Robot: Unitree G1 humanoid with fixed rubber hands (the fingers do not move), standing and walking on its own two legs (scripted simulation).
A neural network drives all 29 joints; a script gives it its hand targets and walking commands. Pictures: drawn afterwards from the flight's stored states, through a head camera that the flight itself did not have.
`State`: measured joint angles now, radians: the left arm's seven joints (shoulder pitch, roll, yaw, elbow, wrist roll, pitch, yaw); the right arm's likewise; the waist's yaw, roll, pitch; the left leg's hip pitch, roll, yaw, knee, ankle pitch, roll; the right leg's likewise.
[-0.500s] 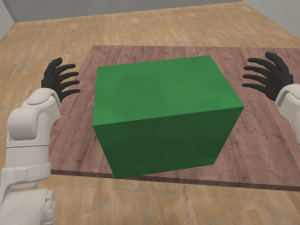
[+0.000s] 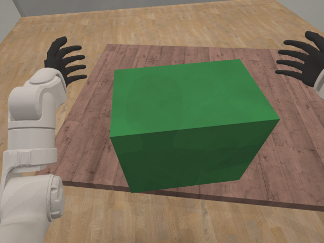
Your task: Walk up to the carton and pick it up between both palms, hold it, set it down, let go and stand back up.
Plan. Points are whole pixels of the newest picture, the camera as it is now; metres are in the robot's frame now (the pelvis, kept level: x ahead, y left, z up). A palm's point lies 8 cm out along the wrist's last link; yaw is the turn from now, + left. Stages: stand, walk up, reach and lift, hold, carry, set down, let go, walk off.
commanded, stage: reach and lift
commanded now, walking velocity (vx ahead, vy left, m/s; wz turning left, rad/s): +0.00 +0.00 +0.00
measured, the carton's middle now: (182, 130) +0.40 -0.01 +0.05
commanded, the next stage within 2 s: none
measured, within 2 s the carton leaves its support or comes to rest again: neither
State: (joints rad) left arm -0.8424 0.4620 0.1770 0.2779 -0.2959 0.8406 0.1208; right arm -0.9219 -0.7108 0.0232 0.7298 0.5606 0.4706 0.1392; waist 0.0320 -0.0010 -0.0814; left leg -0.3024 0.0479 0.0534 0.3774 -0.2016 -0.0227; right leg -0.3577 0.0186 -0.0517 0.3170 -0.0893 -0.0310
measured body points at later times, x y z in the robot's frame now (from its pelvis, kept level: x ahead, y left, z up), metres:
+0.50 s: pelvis +0.00 -0.01 +0.00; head +0.07 -0.01 +0.44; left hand +0.41 +0.24 +0.13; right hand +0.44 -0.26 +0.11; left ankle -0.02 +0.13 -0.75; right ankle +0.04 -0.10 -0.75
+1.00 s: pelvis +0.01 -0.01 +0.00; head +0.07 -0.02 +0.44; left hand +0.42 +0.21 +0.10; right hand +0.44 -0.24 +0.08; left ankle -0.02 +0.13 -0.75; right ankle +0.04 -0.10 -0.75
